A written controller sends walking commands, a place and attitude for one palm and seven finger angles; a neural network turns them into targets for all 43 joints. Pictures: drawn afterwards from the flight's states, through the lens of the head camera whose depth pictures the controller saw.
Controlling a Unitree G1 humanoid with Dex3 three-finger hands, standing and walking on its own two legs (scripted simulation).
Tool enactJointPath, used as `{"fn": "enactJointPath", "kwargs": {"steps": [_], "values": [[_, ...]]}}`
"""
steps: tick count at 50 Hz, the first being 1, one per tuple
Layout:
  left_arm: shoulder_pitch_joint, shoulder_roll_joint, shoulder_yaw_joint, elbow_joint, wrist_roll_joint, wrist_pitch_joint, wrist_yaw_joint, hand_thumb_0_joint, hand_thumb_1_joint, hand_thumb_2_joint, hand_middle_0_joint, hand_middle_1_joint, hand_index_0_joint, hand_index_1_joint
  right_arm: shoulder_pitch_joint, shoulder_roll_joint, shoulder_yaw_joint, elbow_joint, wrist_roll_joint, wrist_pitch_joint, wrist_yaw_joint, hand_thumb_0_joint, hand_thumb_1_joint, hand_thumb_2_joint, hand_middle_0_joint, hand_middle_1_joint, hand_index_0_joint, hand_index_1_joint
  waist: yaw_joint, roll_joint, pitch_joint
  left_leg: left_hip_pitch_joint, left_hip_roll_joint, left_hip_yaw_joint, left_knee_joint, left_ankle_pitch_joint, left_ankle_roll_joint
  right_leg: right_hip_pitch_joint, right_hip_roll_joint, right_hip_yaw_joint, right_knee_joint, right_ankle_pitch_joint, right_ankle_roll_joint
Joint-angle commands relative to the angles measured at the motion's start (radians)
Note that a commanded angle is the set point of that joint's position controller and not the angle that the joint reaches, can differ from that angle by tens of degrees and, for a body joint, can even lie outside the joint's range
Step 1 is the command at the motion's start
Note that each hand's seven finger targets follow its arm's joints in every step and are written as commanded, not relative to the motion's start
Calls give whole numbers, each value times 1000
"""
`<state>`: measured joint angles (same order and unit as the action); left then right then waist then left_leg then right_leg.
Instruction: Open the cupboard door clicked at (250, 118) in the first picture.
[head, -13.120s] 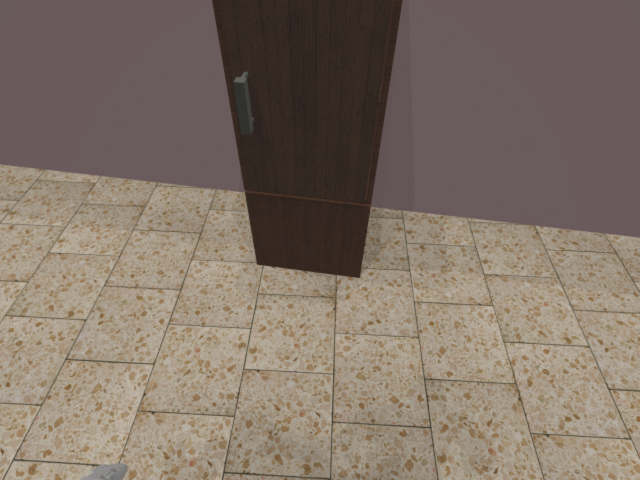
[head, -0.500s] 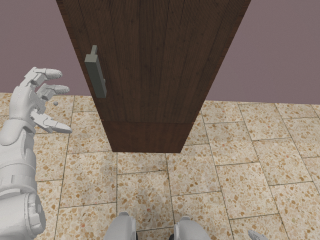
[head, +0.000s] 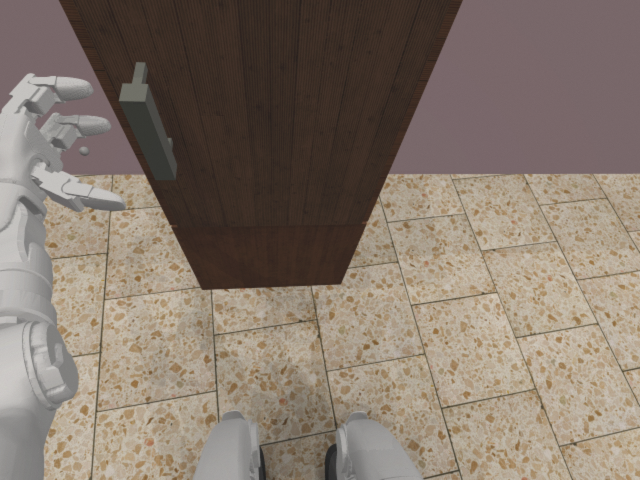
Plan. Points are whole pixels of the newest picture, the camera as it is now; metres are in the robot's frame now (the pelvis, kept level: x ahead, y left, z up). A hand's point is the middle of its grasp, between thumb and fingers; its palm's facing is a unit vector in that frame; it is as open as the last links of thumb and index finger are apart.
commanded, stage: move the hooked fingers beside the handle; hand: left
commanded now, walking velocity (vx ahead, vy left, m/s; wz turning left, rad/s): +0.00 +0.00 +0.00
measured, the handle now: (154, 124) +0.54 +0.19 +0.06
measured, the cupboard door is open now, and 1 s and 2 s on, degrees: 0 0 0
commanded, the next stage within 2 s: slide the fingers in behind the handle in 0.82 s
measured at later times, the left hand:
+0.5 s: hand (84, 149) +0.49 +0.25 +0.07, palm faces +0.01 -1.00 -0.02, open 14.0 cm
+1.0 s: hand (89, 150) +0.49 +0.25 +0.07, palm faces +0.01 -1.00 -0.02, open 14.0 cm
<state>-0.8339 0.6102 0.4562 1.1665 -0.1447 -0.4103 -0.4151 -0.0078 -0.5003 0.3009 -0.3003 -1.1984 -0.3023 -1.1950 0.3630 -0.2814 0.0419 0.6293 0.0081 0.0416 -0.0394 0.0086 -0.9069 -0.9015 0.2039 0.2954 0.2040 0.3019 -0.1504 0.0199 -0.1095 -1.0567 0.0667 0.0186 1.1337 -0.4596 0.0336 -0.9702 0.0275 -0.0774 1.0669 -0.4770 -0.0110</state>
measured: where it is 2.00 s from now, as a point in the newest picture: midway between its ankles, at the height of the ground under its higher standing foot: outside the picture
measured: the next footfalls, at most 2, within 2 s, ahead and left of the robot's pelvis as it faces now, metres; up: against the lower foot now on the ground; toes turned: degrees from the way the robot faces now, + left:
none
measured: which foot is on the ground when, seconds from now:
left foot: down 0.00-1.00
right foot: down 0.00-1.00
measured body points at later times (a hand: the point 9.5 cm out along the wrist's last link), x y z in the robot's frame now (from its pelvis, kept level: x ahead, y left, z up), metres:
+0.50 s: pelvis +0.01 +0.01 +0.00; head +0.14 +0.04 +0.43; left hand +0.48 +0.31 +0.07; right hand +0.03 -0.26 -0.10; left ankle +0.04 +0.10 -0.65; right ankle +0.01 -0.12 -0.65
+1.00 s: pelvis +0.01 +0.01 +0.00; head +0.15 +0.04 +0.43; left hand +0.49 +0.30 +0.07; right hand +0.03 -0.27 -0.10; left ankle +0.04 +0.10 -0.65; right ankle +0.01 -0.12 -0.65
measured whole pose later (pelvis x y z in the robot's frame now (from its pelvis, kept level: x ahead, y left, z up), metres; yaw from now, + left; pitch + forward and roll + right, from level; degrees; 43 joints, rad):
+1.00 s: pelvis +0.01 +0.01 +0.00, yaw +0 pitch +23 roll -5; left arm -0.82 0.59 0.44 1.13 -0.14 -0.42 -0.39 -0.01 -0.50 0.30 -0.30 -1.20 -0.30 -1.19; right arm 0.36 -0.27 0.04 0.62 0.00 0.08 -0.02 0.01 -0.91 -0.90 0.20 0.30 0.20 0.30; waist -0.15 0.02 -0.11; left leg -1.06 0.06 0.02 1.14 -0.47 0.04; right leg -0.97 0.03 -0.08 1.05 -0.48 0.00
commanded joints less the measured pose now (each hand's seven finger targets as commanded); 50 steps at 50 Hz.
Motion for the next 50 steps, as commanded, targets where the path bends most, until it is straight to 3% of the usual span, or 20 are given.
{"fn": "enactJointPath", "kwargs": {"steps": [1,4,5,7,10,13,15,18,20,24,26,28,31,34,35,38,39,41,45,50], "values": [[-469,364,62,-144,8,-36,8,0,-500,300,-300,-1200,-300,-1200,155,-200,-57,-55,1,-11,-17,0,-900,-900,200,300,200,300,-27,107,-423,343,-23,-77,-101,272,9,89,24,59,-127,216,-4],[-406,363,82,-200,3,-54,2,0,-500,300,-300,-1200,-300,-1200,171,-196,-62,-71,-7,-10,-8,0,-900,-900,200,300,200,300,12,178,-534,433,-24,-80,-97,371,2,113,28,51,-105,279,-14],[-372,355,82,-193,3,-53,-4,0,-500,300,-300,-1200,-300,-1200,171,-195,-64,-72,-7,-6,-4,0,-900,-900,200,300,200,300,14,164,-551,446,-22,-81,-98,391,-1,118,28,49,-106,295,-11],[-379,337,70,-180,-6,-41,-13,0,-500,300,-300,-1200,-300,-1200,167,-192,-61,-72,-3,2,1,0,-900,-900,200,300,200,300,2,147,-504,409,-21,-76,-98,365,2,118,30,50,-113,288,-6],[-341,331,75,-211,-9,-34,-17,0,-500,300,-300,-1200,-300,-1200,172,-194,-67,-79,-1,13,3,0,-900,-900,200,300,200,300,16,162,-520,446,-20,-77,-107,395,0,115,33,44,-115,302,-8],[-374,318,70,-258,-17,-43,-8,0,-500,300,-300,-1200,-300,-1200,170,-192,-71,-72,-1,15,0,0,-900,-900,200,300,200,300,1,143,-507,457,-18,-81,-114,382,3,110,34,43,-128,291,-5],[-381,290,53,-283,-20,-58,-6,0,-500,300,-300,-1200,-300,-1200,170,-189,-72,-65,-2,14,3,0,-900,-900,200,300,200,300,3,188,-525,513,-16,-90,-116,406,-5,75,36,35,-125,283,-11],[-383,268,36,-250,-16,-56,6,0,-500,300,-300,-1200,-300,-1200,167,-188,-71,-54,-1,16,3,0,-900,-900,200,300,200,300,-8,161,-467,497,-16,-95,-131,362,-5,63,36,31,-139,245,-11],[-404,277,38,-261,-9,-61,12,0,-500,300,-300,-1200,-300,-1200,170,-190,-72,-48,-5,17,1,0,-900,-900,200,300,200,300,-7,194,-487,536,-13,-101,-127,399,-8,45,35,29,-131,256,-15],[-388,202,-6,-269,-16,-66,20,0,-500,300,-300,-1200,-300,-1200,167,-184,-76,-46,-7,17,5,0,-900,-900,200,300,200,300,-13,192,-476,595,-8,-116,-133,451,-15,10,36,15,-135,257,-19],[-367,212,5,-251,-17,-60,27,0,-500,300,-300,-1200,-300,-1200,159,-184,-75,-50,-6,21,7,0,-900,-900,200,300,200,300,-5,183,-480,574,-12,-109,-134,448,-16,32,34,19,-136,269,-15],[-333,254,41,-215,-13,-50,35,0,-500,300,-300,-1200,-300,-1200,156,-189,-74,-60,-4,24,6,0,-900,-900,200,300,200,300,1,114,-445,501,-17,-96,-138,402,-9,77,33,24,-140,273,-11],[-371,231,11,-228,0,-59,41,0,-500,300,-300,-1200,-300,-1200,150,-183,-69,-68,-6,27,6,0,-900,-900,200,300,200,300,-6,144,-436,503,-17,-94,-132,395,-9,50,31,26,-133,264,-12],[-388,284,53,-244,-2,-81,47,0,-500,300,-300,-1200,-300,-1200,149,-189,-71,-71,-8,22,4,0,-900,-900,200,300,200,300,-2,137,-462,503,-17,-98,-125,397,-8,72,34,30,-123,270,-16],[-386,276,49,-260,-4,-87,43,0,-500,300,-300,-1200,-300,-1200,147,-186,-70,-74,-8,21,5,0,-900,-900,200,300,200,300,4,162,-505,514,-21,-92,-121,416,-9,86,32,35,-121,288,-13],[-388,237,16,-242,-7,-82,28,0,-500,300,-300,-1200,-300,-1200,142,-182,-69,-65,-5,20,5,0,-900,-900,200,300,200,300,-8,162,-482,513,-18,-93,-118,400,-10,66,32,32,-126,275,-11],[-391,239,15,-244,-9,-82,23,0,-500,300,-300,-1200,-300,-1200,149,-184,-70,-60,-5,21,4,0,-900,-900,200,300,200,300,-9,181,-481,540,-15,-100,-118,428,-12,50,34,28,-122,280,-17],[-376,242,19,-209,-13,-65,18,0,-500,300,-300,-1200,-300,-1200,145,-188,-69,-59,-3,25,2,0,-900,-900,200,300,200,300,-13,134,-462,498,-17,-96,-119,387,-8,59,34,31,-130,266,-11],[-392,259,28,-238,-11,-65,17,0,-500,300,-300,-1200,-300,-1200,151,-187,-69,-57,-6,24,1,0,-900,-900,200,300,200,300,0,174,-490,525,-16,-101,-118,416,-12,56,33,28,-121,277,-15],[-387,192,-9,-252,-19,-71,28,0,-500,300,-300,-1200,-300,-1200,153,-179,-73,-49,-6,21,7,0,-900,-900,200,300,200,300,-8,171,-504,538,-17,-103,-114,424,-12,49,35,26,-122,280,-14]]}}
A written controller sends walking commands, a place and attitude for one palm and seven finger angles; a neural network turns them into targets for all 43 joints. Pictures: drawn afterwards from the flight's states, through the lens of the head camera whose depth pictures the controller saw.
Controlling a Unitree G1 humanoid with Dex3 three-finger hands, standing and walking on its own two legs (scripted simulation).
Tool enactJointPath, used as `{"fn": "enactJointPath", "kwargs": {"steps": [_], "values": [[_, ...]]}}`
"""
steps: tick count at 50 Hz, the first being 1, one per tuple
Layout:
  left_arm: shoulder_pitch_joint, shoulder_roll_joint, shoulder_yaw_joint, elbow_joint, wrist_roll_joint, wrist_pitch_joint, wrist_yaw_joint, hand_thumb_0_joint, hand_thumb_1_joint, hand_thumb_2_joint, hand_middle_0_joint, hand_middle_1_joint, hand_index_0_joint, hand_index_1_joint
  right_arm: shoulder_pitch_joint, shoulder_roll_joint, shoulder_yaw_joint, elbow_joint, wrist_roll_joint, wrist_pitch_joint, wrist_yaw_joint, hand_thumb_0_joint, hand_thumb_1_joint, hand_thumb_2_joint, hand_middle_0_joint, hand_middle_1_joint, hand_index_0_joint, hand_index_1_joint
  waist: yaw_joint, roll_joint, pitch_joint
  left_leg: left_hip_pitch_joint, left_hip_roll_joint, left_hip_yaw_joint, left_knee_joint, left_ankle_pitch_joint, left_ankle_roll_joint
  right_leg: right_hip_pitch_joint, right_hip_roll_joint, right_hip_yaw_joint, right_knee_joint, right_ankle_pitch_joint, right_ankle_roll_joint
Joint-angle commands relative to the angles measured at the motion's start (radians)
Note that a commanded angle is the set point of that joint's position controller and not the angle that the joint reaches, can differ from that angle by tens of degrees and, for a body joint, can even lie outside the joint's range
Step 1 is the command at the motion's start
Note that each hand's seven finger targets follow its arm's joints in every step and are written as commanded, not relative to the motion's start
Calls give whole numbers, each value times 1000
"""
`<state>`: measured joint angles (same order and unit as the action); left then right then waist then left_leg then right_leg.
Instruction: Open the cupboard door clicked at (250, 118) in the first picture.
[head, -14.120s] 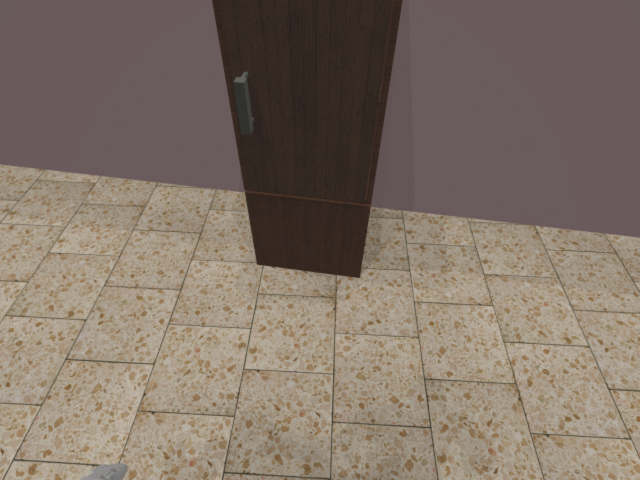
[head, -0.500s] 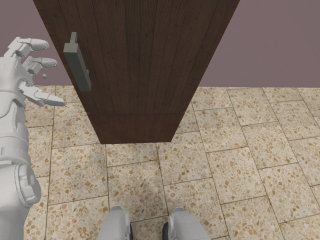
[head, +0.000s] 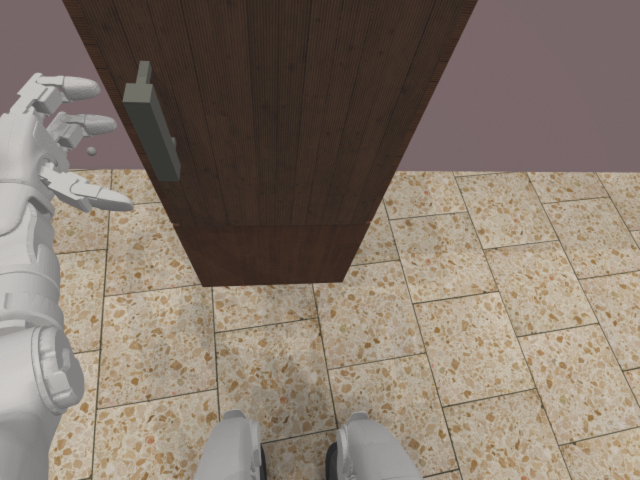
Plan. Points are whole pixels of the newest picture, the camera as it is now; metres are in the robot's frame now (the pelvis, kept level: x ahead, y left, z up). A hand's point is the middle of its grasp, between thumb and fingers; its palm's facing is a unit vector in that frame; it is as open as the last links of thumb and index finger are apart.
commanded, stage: slide the fingers in behind the handle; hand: left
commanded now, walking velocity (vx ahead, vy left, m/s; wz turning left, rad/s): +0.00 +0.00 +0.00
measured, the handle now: (158, 124) +0.53 +0.18 +0.06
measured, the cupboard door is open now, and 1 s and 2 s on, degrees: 0 0 0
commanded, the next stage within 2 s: close the thumb around the handle in 1.52 s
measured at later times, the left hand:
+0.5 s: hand (129, 151) +0.48 +0.21 +0.06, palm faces +0.03 -1.00 -0.01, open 13.9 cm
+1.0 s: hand (153, 153) +0.49 +0.18 +0.06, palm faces +0.04 -1.00 -0.01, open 13.9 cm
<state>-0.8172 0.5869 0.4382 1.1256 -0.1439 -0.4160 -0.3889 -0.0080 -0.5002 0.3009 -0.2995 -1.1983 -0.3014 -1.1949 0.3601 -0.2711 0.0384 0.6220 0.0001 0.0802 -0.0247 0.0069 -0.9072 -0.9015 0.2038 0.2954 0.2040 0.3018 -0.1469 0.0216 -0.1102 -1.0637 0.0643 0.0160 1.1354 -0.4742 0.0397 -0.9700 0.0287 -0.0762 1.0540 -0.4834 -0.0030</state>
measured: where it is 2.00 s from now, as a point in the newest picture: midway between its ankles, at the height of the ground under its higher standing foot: outside the picture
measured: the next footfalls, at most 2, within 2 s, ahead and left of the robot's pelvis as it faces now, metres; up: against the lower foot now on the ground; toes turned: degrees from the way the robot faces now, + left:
none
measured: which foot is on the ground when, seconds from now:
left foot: down 0.00-1.00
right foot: down 0.00-1.00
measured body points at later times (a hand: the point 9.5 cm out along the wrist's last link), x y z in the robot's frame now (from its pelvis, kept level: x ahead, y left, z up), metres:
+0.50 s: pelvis +0.00 -0.01 +0.00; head +0.13 +0.02 +0.43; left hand +0.48 +0.26 +0.07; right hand +0.03 -0.27 -0.11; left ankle +0.03 +0.09 -0.65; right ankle +0.01 -0.13 -0.65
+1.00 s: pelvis +0.00 -0.01 +0.00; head +0.12 +0.02 +0.43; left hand +0.48 +0.23 +0.06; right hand +0.03 -0.28 -0.11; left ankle +0.03 +0.09 -0.65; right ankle +0.01 -0.13 -0.65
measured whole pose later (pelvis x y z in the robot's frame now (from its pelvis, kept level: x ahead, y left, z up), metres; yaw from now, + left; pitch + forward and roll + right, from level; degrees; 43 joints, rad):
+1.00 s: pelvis +0.00 -0.01 +0.00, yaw +1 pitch +22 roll -4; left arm -0.84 0.43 0.33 1.13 -0.12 -0.46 -0.20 -0.01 -0.50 0.30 -0.31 -1.22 -0.31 -1.22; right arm 0.36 -0.26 0.02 0.64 -0.01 0.06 0.01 0.01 -0.91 -0.90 0.20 0.30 0.20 0.30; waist -0.14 0.03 -0.13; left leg -1.06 0.06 0.00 1.14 -0.47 0.02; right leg -0.97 0.02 -0.09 1.07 -0.49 -0.02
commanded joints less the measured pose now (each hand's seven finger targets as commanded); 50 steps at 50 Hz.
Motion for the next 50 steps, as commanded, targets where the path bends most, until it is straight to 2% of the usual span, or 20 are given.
{"fn": "enactJointPath", "kwargs": {"steps": [1,3,7,9,10,13,20,23,26,28,29,31,34,36,39,40,43,45,48,50], "values": [[-402,214,12,-204,-23,-59,6,0,-500,300,-300,-1200,-300,-1200,155,-190,-70,-41,2,-18,-7,0,-900,-900,200,300,200,300,-15,150,-490,523,-16,-95,-116,421,-14,59,33,28,-115,286,-19],[-376,233,25,-206,-16,-52,16,0,-500,300,-300,-1200,-300,-1200,155,-190,-68,-49,4,-16,-7,0,-900,-900,200,300,200,300,-2,142,-486,492,-22,-85,-123,401,-11,93,32,32,-119,288,-19],[-409,223,14,-216,-3,-59,45,0,-500,300,-300,-1200,-300,-1200,152,-187,-68,-49,2,-15,-6,0,-900,-900,200,300,200,300,-11,146,-460,498,-19,-90,-129,389,-14,71,31,30,-119,273,-20],[-425,203,8,-245,-6,-72,58,0,-500,300,-300,-1200,-300,-1200,153,-182,-69,-52,-1,-21,-3,0,-900,-900,200,300,200,300,-12,150,-483,508,-20,-88,-124,392,-12,78,32,32,-115,278,-21],[-399,224,29,-240,-2,-78,64,0,-500,300,-300,-1200,-300,-1200,154,-184,-70,-52,-1,-20,-2,0,-900,-900,200,300,200,300,3,155,-499,519,-19,-89,-129,398,-18,86,33,31,-113,279,-22],[-399,168,-12,-225,3,-80,77,0,-500,300,-300,-1200,-300,-1200,149,-179,-70,-51,-1,-21,4,0,-900,-900,200,300,200,300,-11,139,-468,508,-19,-89,-135,378,-18,76,32,27,-120,265,-20],[-422,143,-28,-214,5,-88,93,0,-500,300,-300,-1200,-300,-1200,146,-176,-70,-47,0,-22,5,0,-900,-900,200,300,200,300,-18,124,-472,487,-25,-84,-128,361,-13,89,31,37,-118,274,-19],[-437,136,-37,-181,13,-80,107,0,-500,300,-300,-1200,-300,-1200,145,-176,-69,-44,0,-23,6,0,-900,-900,200,300,200,300,-28,105,-431,447,-27,-82,-128,313,-10,75,29,38,-124,241,-17],[-458,154,-31,-178,25,-83,110,0,-500,300,-300,-1200,-300,-1200,153,-176,-68,-42,-3,-25,5,0,-900,-900,200,300,200,300,-26,115,-457,440,-29,-78,-118,322,-9,88,28,44,-115,258,-17],[-450,110,-66,-187,31,-85,110,0,-500,300,-300,-1200,-300,-1200,148,-170,-70,-45,-2,-26,7,0,-900,-900,200,300,200,300,-27,145,-464,469,-28,-82,-118,336,-13,65,27,39,-112,256,-20],[-478,69,-95,-197,24,-89,108,0,-500,300,-300,-1200,-300,-1200,153,-166,-70,-41,-5,-28,10,0,-900,-900,200,300,200,300,-40,160,-467,497,-27,-88,-115,352,-12,42,29,34,-109,259,-22],[-468,103,-64,-159,17,-79,113,0,-500,300,-300,-1200,-300,-1200,154,-178,-73,-32,-3,-26,8,0,-900,-900,200,300,200,300,-41,106,-450,458,-25,-89,-113,310,-10,48,29,39,-120,235,-18],[-507,59,-106,-174,18,-79,113,0,-500,300,-300,-1200,-300,-1200,155,-172,-71,-31,-3,-33,10,0,-900,-900,200,300,200,300,-54,127,-449,456,-31,-86,-110,298,-6,41,29,41,-119,231,-20],[-502,84,-87,-181,24,-80,118,0,-500,300,-300,-1200,-300,-1200,159,-175,-75,-23,-5,-32,9,0,-900,-900,200,300,200,300,-44,134,-485,475,-28,-89,-109,319,-9,49,27,40,-115,243,-20],[-514,-11,-154,-209,13,-84,118,0,-500,300,-300,-1200,-300,-1200,157,-164,-77,-22,-7,-35,16,0,-900,-900,200,300,200,300,-57,154,-484,524,-28,-95,-110,348,-11,21,29,31,-117,252,-23],[-511,16,-131,-216,14,-88,122,0,-500,300,-300,-1200,-300,-1200,158,-170,-80,-16,-9,-34,17,0,-900,-900,200,300,200,300,-47,145,-505,526,-26,-96,-108,353,-13,30,29,31,-115,256,-22],[-501,14,-122,-205,9,-84,141,0,-500,300,-300,-1200,-300,-1200,152,-169,-79,-19,-6,-34,18,0,-900,-900,200,300,200,300,-44,120,-471,487,-31,-91,-116,321,-11,50,28,34,-123,244,-21],[-500,48,-85,-213,13,-90,167,0,-500,300,-300,-1200,-300,-1200,152,-168,-75,-25,-9,-36,20,0,-900,-900,200,300,200,300,-28,133,-495,484,-33,-91,-116,338,-13,65,28,34,-111,257,-22],[-503,-2,-137,-215,43,-105,190,0,-500,300,-300,-1200,-300,-1200,148,-158,-74,-26,-12,-36,29,0,-900,-900,200,300,200,300,-45,133,-468,481,-34,-84,-116,323,-12,52,27,35,-117,251,-19],[-518,13,-131,-210,49,-114,195,0,-500,300,-300,-1200,-300,-1200,153,-163,-76,-24,-13,-33,28,0,-900,-900,200,300,200,300,-49,118,-468,481,-32,-91,-115,324,-12,49,28,35,-113,251,-21]]}}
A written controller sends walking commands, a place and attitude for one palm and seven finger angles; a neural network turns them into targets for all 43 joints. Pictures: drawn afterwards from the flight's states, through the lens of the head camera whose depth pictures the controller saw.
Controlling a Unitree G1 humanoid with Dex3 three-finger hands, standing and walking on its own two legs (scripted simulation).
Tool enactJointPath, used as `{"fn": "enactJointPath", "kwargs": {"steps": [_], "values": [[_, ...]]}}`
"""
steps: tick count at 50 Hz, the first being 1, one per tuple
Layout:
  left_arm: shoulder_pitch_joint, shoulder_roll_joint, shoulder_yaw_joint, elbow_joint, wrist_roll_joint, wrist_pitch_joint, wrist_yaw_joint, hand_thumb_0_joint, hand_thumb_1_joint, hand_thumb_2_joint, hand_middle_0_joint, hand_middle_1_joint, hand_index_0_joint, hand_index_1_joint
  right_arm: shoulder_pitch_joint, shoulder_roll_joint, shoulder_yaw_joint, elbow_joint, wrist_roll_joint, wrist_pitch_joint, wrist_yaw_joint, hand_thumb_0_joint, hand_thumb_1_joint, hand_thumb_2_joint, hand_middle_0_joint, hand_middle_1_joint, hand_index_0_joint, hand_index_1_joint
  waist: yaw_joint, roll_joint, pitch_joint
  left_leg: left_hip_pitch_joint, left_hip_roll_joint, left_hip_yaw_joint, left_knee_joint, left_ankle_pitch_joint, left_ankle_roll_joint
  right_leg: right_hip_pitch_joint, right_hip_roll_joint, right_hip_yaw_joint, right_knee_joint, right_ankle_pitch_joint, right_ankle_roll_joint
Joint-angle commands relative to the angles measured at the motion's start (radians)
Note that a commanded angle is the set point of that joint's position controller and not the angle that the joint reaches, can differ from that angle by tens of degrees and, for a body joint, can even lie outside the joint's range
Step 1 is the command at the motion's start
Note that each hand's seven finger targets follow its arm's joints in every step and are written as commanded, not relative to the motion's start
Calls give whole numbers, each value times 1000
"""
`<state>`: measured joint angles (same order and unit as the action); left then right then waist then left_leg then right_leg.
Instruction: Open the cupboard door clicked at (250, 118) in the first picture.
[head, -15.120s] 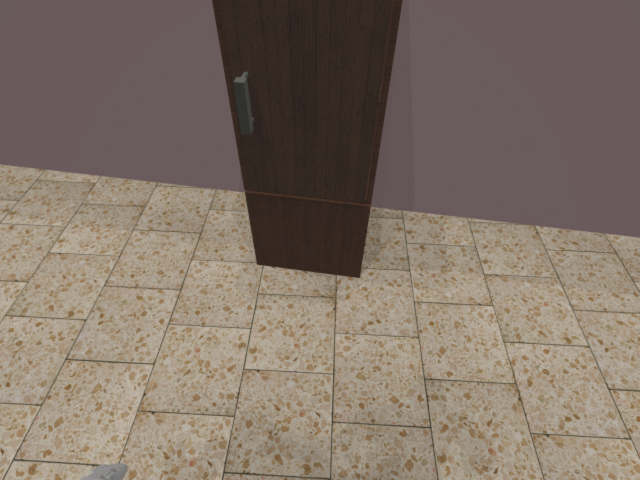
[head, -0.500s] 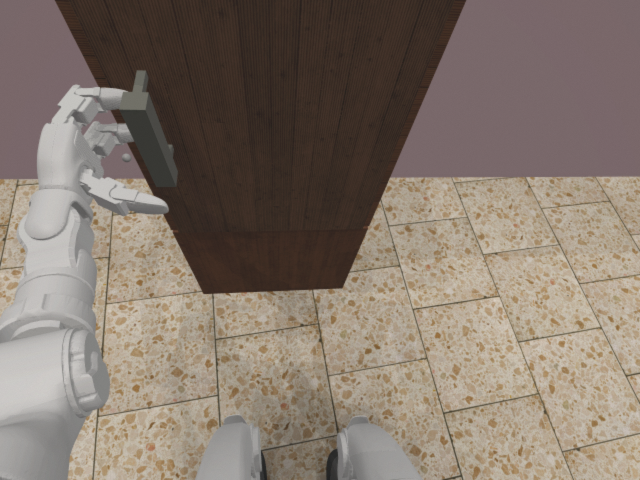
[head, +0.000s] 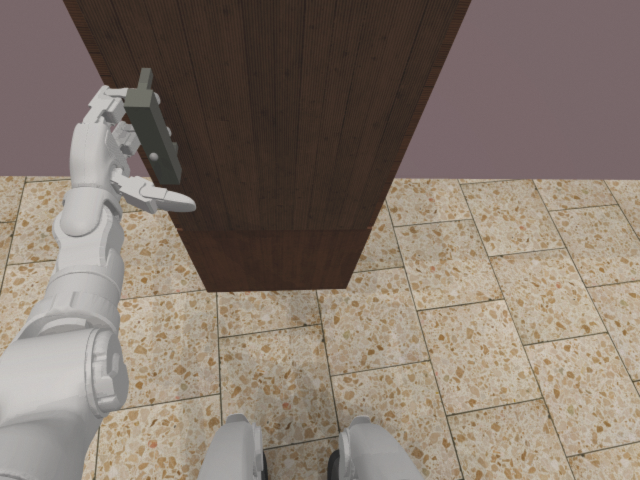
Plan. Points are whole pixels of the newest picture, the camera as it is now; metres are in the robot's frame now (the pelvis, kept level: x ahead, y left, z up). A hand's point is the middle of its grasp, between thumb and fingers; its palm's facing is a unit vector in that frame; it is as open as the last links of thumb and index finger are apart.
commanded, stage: slide the fingers in behind the handle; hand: left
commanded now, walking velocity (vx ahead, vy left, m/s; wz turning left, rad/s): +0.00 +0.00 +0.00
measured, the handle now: (159, 129) +0.54 +0.18 +0.06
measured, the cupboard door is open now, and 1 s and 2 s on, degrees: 0 0 20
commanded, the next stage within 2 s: close the thumb around the handle in 0.52 s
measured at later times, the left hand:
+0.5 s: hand (170, 157) +0.49 +0.16 +0.06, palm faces +0.01 -1.00 -0.03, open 13.9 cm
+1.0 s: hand (169, 154) +0.49 +0.16 +0.06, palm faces +0.01 -1.00 -0.02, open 9.8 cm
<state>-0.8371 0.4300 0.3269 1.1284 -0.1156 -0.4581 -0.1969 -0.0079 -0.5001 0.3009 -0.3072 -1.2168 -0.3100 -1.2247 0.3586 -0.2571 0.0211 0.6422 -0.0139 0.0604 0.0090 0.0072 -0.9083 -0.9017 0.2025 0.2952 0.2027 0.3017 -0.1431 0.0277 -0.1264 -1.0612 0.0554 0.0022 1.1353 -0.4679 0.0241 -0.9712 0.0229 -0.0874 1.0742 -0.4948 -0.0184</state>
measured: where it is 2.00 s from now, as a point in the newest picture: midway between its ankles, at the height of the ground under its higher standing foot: outside the picture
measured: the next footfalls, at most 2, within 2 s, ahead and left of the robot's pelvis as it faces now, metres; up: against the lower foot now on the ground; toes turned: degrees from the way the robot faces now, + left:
none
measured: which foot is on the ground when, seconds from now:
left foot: down 0.00-1.00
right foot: down 0.00-1.00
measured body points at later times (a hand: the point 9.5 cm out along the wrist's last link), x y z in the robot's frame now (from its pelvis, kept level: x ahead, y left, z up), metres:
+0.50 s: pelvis +0.00 +0.00 +0.00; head +0.12 +0.01 +0.43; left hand +0.48 +0.22 +0.07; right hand +0.02 -0.26 -0.12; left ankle +0.03 +0.10 -0.65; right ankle +0.01 -0.11 -0.65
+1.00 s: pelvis +0.00 +0.00 +0.00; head +0.13 +0.01 +0.43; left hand +0.49 +0.22 +0.07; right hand +0.02 -0.27 -0.12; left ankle +0.03 +0.10 -0.65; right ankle +0.01 -0.12 -0.65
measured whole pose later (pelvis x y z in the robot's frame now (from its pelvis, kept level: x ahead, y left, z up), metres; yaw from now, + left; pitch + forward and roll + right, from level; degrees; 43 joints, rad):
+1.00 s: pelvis +0.00 +0.00 +0.00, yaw +0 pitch +22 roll -3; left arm -0.83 0.42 0.33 1.13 -0.11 -0.47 -0.19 0.00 0.10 0.56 -0.35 -1.27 -0.36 -1.27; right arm 0.36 -0.26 0.02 0.63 -0.01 0.07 0.01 0.01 -0.91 -0.90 0.20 0.30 0.20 0.30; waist -0.15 0.03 -0.13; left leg -1.05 0.06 0.01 1.13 -0.47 0.02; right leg -0.97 0.03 -0.07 1.08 -0.50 -0.02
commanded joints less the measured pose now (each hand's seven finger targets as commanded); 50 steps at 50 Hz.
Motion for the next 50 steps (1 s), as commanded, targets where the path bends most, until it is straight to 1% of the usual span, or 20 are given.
{"fn": "enactJointPath", "kwargs": {"steps": [1,6,10,12,16,17,19,25,27,28,29,30,31,34,37,40,41,43,48,50], "values": [[-505,149,-30,-215,17,-74,4,0,-500,300,-300,-1200,-300,-1200,149,-174,-60,-44,2,-15,-5,0,-900,-900,200,300,200,300,-53,120,-457,480,-25,-74,-114,307,3,51,34,47,-135,256,-5],[-487,100,-55,-214,4,-81,4,0,-500,300,-300,-1200,-300,-1200,149,-170,-63,-41,1,-16,-1,0,-900,-900,200,300,200,300,-49,112,-465,500,-26,-75,-116,324,0,58,35,44,-137,272,-7],[-488,182,21,-189,8,-75,32,0,-500,300,-300,-1200,-300,-1200,154,-178,-59,-43,-1,-13,-5,0,-900,-900,200,300,200,300,-37,93,-462,460,-29,-72,-115,325,3,79,33,48,-129,281,-5],[-486,131,-23,-206,20,-83,34,0,-500,300,-300,-1200,-300,-1200,147,-168,-61,-50,0,-14,-1,0,-900,-900,200,300,200,300,-43,104,-464,476,-29,-70,-115,327,1,66,32,45,-127,279,-4],[-478,151,-6,-209,18,-94,37,0,-500,300,-300,-1200,-300,-1200,148,-172,-61,-51,-2,-11,0,0,-900,-900,200,300,200,300,-40,81,-468,462,-29,-68,-115,315,3,88,33,49,-130,279,-3],[-470,173,11,-223,19,-98,36,0,-500,300,-300,-1200,-300,-1200,146,-173,-63,-55,-1,-11,-1,0,-900,-900,200,300,200,300,-27,96,-487,458,-32,-63,-115,319,3,110,33,55,-129,291,-4],[-455,141,-12,-212,13,-96,29,0,-500,300,-300,-1200,-300,-1200,148,-169,-60,-57,0,-9,-1,0,-900,-900,200,300,200,300,-35,88,-478,463,-33,-62,-114,330,5,105,35,53,-128,301,-5],[-473,176,15,-199,11,-90,30,0,-500,300,-300,-1200,-300,-1200,143,-172,-59,-54,2,-8,-7,0,-900,-900,200,300,200,300,-35,92,-456,433,-32,-58,-114,297,5,103,32,58,-133,281,-1],[-451,179,16,-173,13,-85,29,0,-500,300,-300,-1200,-300,-1200,145,-172,-58,-56,4,-7,-9,0,-900,-900,200,300,200,300,-35,62,-437,409,-34,-57,-117,285,7,115,32,60,-136,277,0],[-467,151,-8,-185,12,-83,27,0,-500,300,-300,-1200,-300,-1200,140,-169,-56,-58,4,-9,-7,0,-900,-900,200,300,200,300,-40,86,-436,410,-36,-53,-118,276,7,110,31,62,-139,272,1],[-475,174,15,-190,11,-88,28,0,-500,300,-300,-1200,-300,-1200,147,-172,-59,-58,2,-10,-8,0,-900,-900,200,300,200,300,-41,67,-447,415,-34,-57,-110,279,10,105,32,59,-132,270,-1],[-478,192,21,-189,15,-88,29,0,-500,300,-300,-1200,-300,-1200,147,-175,-58,-56,3,-9,-10,0,-900,-900,200,300,200,300,-35,91,-464,421,-34,-58,-112,290,7,108,31,62,-130,277,-1],[-470,177,11,-187,14,-86,26,0,-500,300,-300,-1200,-300,-1200,147,-171,-59,-54,4,-8,-10,0,-900,-900,200,300,200,300,-38,88,-466,423,-34,-54,-109,299,8,113,31,63,-132,289,0],[-446,197,32,-191,7,-85,20,0,-332,372,-312,-1218,-312,-1218,152,-173,-60,-58,4,-8,-11,0,-900,-900,200,300,200,300,-28,81,-476,424,-34,-53,-109,312,8,132,33,62,-129,305,-2],[-482,180,6,-188,8,-77,16,0,-164,444,-324,-1236,-324,-1236,143,-172,-56,-55,6,-8,-12,0,-900,-900,200,300,200,300,-44,88,-440,397,-35,-53,-109,276,9,114,31,65,-136,278,2],[-436,209,38,-195,7,-80,14,0,4,516,-336,-1254,-336,-1254,149,-174,-57,-61,6,-9,-12,0,-900,-900,200,300,200,300,-20,98,-487,425,-35,-53,-112,315,6,134,31,63,-128,305,-2],[-440,184,20,-197,3,-76,11,0,60,540,-340,-1260,-340,-1260,141,-170,-57,-60,7,-9,-12,0,-900,-900,200,300,200,300,-29,101,-474,423,-34,-48,-107,312,7,126,32,64,-132,306,0],[-442,200,31,-191,0,-71,11,0,172,588,-348,-1272,-348,-1272,144,-172,-57,-59,8,-9,-12,0,-900,-900,200,300,200,300,-33,70,-455,392,-35,-44,-106,293,10,144,32,69,-139,305,4],[-427,179,20,-219,-1,-79,10,0,452,708,-368,-1302,-368,-1302,144,-169,-59,-62,5,-9,-9,0,-900,-900,200,300,200,300,-24,95,-477,432,-34,-47,-111,335,6,143,33,62,-132,330,1],[-407,218,55,-237,-2,-85,12,0,564,756,-376,-1314,-376,-1314,149,-174,-61,-63,5,-8,-9,0,-900,-900,200,300,200,300,-7,96,-507,446,-32,-50,-110,366,4,159,33,62,-123,355,-1]]}}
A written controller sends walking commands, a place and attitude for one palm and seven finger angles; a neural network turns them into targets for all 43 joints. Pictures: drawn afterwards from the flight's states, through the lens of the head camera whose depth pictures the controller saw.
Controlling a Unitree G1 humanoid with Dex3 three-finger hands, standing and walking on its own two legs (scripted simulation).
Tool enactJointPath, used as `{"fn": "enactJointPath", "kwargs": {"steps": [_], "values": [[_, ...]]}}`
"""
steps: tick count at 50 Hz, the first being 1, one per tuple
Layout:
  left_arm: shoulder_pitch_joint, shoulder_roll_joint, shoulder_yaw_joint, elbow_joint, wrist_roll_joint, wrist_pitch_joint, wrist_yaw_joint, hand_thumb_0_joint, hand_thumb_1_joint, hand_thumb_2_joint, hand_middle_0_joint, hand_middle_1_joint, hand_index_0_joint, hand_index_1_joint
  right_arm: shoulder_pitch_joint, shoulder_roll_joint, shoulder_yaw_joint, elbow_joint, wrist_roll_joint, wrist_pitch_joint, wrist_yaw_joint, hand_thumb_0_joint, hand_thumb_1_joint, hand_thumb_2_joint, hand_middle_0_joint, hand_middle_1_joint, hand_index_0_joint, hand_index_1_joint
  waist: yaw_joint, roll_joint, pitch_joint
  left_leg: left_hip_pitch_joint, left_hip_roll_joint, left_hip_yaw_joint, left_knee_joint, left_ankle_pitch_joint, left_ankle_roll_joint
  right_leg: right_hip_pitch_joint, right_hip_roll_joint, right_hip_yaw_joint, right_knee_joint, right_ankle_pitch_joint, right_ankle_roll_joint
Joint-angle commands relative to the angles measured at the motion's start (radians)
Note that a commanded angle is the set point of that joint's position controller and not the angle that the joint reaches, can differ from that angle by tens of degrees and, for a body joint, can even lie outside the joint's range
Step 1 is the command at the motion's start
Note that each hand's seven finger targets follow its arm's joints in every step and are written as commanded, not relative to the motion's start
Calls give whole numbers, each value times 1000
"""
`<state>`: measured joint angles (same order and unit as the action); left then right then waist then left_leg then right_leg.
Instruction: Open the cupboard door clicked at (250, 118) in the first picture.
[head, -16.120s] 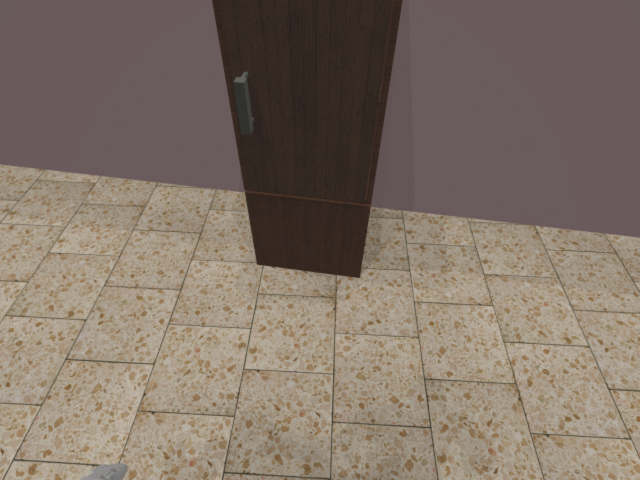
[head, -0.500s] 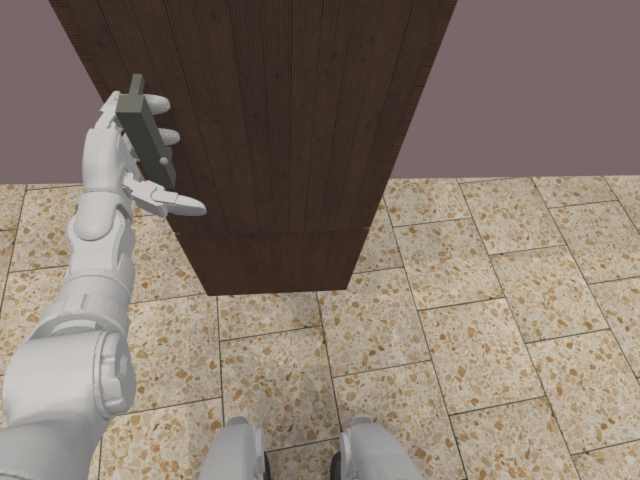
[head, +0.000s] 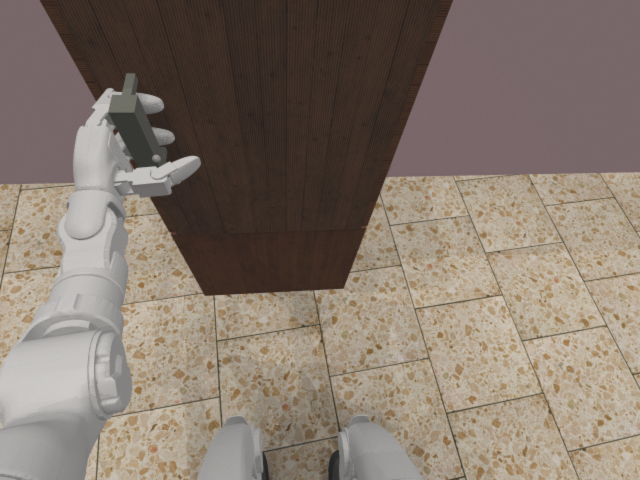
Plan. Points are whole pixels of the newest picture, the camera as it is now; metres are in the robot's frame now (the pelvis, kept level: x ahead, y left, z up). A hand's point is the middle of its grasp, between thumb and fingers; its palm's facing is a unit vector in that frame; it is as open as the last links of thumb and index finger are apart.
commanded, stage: close the thumb around the handle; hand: left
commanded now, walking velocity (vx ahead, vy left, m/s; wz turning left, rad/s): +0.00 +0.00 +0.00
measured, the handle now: (146, 134) +0.54 +0.19 +0.06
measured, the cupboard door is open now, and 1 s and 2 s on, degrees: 0 20 43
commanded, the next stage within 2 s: pull the door open along its arc in 0.32 s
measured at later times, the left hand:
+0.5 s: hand (160, 161) +0.49 +0.17 +0.06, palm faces +0.02 -1.00 -0.01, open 6.1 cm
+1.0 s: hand (189, 243) +0.37 +0.12 +0.07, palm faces +0.26 -0.96 +0.07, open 6.2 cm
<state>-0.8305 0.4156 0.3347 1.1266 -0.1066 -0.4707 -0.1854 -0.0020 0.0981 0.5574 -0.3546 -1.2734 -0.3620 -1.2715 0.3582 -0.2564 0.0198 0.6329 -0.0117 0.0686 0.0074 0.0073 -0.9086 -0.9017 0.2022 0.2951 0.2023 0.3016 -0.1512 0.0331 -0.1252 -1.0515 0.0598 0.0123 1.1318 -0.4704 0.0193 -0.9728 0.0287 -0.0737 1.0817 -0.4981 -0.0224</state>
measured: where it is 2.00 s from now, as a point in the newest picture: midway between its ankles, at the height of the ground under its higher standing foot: outside the picture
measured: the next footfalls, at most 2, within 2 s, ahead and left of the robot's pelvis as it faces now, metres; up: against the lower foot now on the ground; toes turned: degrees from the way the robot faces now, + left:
none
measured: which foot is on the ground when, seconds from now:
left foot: down 0.00-1.00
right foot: down 0.00-1.00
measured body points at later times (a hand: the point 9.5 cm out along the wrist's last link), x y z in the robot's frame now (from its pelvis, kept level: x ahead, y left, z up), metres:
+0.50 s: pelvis +0.00 +0.00 +0.00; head +0.12 +0.02 +0.44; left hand +0.48 +0.22 +0.07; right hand +0.03 -0.26 -0.11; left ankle +0.03 +0.11 -0.65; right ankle +0.01 -0.11 -0.65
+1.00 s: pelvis +0.02 +0.00 +0.02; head +0.09 +0.00 +0.46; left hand +0.35 +0.17 +0.06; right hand +0.15 -0.24 -0.09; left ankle +0.03 +0.11 -0.65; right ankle +0.01 -0.11 -0.65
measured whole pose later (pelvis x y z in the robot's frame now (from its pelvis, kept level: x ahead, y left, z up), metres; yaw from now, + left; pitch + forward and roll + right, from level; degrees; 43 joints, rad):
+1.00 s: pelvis +0.02 +0.00 +0.02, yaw +0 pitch +17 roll -1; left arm -0.19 0.03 0.06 0.44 -0.08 -0.45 0.25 0.03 0.64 0.75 -0.33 -1.35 -0.37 -1.34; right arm 0.26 -0.22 -0.02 0.56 -0.04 0.04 0.05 0.01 -0.91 -0.90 0.20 0.29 0.20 0.30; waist -0.04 0.02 -0.16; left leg -0.86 0.04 0.04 1.03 -0.47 0.01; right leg -0.80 0.01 -0.04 1.02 -0.51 -0.02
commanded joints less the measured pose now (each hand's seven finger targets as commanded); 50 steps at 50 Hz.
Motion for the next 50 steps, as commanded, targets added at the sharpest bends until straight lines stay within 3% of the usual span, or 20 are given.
{"fn": "enactJointPath", "kwargs": {"steps": [1,3,4,6,7,9,10,11,14,21,22,25,34,39,40,41,43,47,49,50], "values": [[-398,214,38,-228,-11,-70,-1,0,620,780,-380,-1320,-380,-1320,145,-171,-60,-57,4,-14,-7,0,-900,-900,200,300,200,300,0,80,-506,428,-39,-56,-106,367,10,167,27,48,-131,362,4],[-393,190,20,-200,-10,-60,-1,0,732,828,-388,-1332,-388,-1332,144,-169,-59,-54,5,-12,-6,0,-900,-900,200,300,200,300,-14,58,-454,407,-38,-54,-109,342,11,152,29,47,-141,346,7],[-401,210,34,-207,-12,-64,1,0,788,852,-392,-1338,-392,-1338,150,-171,-59,-53,5,-12,-7,0,-900,-900,200,300,200,300,-10,54,-447,405,-38,-56,-111,344,13,160,29,48,-140,349,4],[-402,184,15,-232,-11,-67,2,0,900,900,-400,-1350,-400,-1350,140,-168,-60,-59,4,-11,-6,0,-900,-900,200,300,200,300,-7,85,-474,428,-38,-54,-112,351,9,148,27,48,-139,348,5],[-401,180,12,-219,-12,-66,1,0,900,900,-400,-1350,-400,-1350,140,-167,-60,-56,6,-12,-6,0,-900,-900,200,300,200,300,-13,69,-456,419,-38,-53,-111,336,10,145,28,48,-144,339,6],[-404,242,60,-232,-13,-76,5,0,900,900,-400,-1350,-400,-1350,148,-176,-60,-55,3,-13,-11,0,-900,-900,200,300,200,300,-5,50,-469,404,-39,-54,-109,340,14,172,28,53,-137,349,5],[-380,222,47,-218,-9,-76,2,0,900,900,-400,-1350,-400,-1350,139,-171,-60,-59,5,-13,-10,0,-900,-900,200,300,200,300,3,73,-473,414,-39,-54,-115,342,9,161,26,51,-137,343,4],[-396,189,19,-215,-11,-73,-1,0,900,900,-400,-1350,-400,-1350,134,-166,-57,-59,7,-14,-9,0,-900,-900,200,300,200,300,-9,80,-444,415,-38,-54,-115,334,8,140,26,47,-140,332,5],[-396,252,71,-206,-4,-69,14,0,900,900,-400,-1350,-400,-1350,145,-174,-57,-59,2,-12,-13,0,-900,-900,200,300,200,300,-2,52,-457,385,-39,-53,-109,329,12,164,26,52,-132,338,6],[-384,206,40,-250,-2,-84,15,0,900,900,-400,-1350,-400,-1350,135,-166,-61,-66,2,-10,-8,0,-900,-900,200,300,200,300,9,93,-498,459,-35,-60,-113,389,3,151,27,42,-125,364,2],[-422,141,-15,-251,-7,-82,17,0,900,900,-400,-1350,-400,-1350,127,-161,-60,-64,3,-12,-5,0,-900,-900,200,300,200,300,-16,84,-478,457,-35,-60,-111,365,5,127,27,42,-134,347,6],[-339,157,9,-268,-6,-92,24,0,900,900,-400,-1350,-400,-1350,129,-168,-66,-69,1,-12,-1,0,-900,-900,200,300,200,300,16,92,-502,481,-34,-62,-122,377,0,138,28,37,-130,342,-1],[46,61,-37,-514,-53,-78,14,0,900,900,-400,-1350,-400,-1350,79,-152,-78,-142,20,-6,13,0,-900,-900,200,300,200,300,83,25,-506,481,-45,-23,-169,436,6,305,30,41,-157,467,-1],[240,-15,-99,-679,-73,-63,29,0,900,900,-400,-1350,-400,-1350,32,-139,-78,-171,31,-20,13,0,-900,-900,200,300,200,300,94,2,-402,459,-47,-9,-199,403,9,332,24,40,-180,467,2],[265,-56,-17,-705,-126,-56,126,0,900,900,-400,-1350,-400,-1350,5,-112,-75,-169,26,-29,12,0,-900,-900,200,300,200,300,149,9,-388,443,-47,0,-212,391,-2,335,23,30,-188,443,5],[296,-117,-74,-727,-107,-50,191,0,900,900,-400,-1350,-400,-1350,-6,-107,-73,-171,20,-39,15,0,-900,-900,200,300,200,300,131,3,-364,442,-46,-1,-214,378,-6,319,22,24,-184,422,8],[350,-166,-91,-790,-74,-48,310,0,900,900,-400,-1350,-400,-1350,-22,-100,-75,-169,3,-54,24,0,-900,-900,200,300,200,300,140,-10,-356,441,-45,-3,-214,377,-11,317,16,18,-177,410,7],[476,-298,-225,-899,35,-40,476,0,900,900,-400,-1350,-400,-1350,-59,-81,-77,-181,-23,-62,45,0,-900,-900,200,300,200,300,140,-16,-360,465,-44,-7,-203,415,-16,317,7,12,-158,435,4],[493,-345,-280,-939,80,-29,544,0,900,900,-400,-1350,-400,-1350,-73,-76,-78,-187,-34,-64,47,0,-900,-900,200,300,200,300,129,-56,-362,459,-45,-10,-195,399,-10,328,6,14,-161,436,4],[512,-380,-319,-969,103,-26,574,0,900,900,-400,-1350,-400,-1350,-91,-69,-78,-190,-37,-64,49,0,-900,-900,200,300,200,300,136,-29,-365,465,-47,-10,-197,400,-13,330,2,17,-158,438,1]]}}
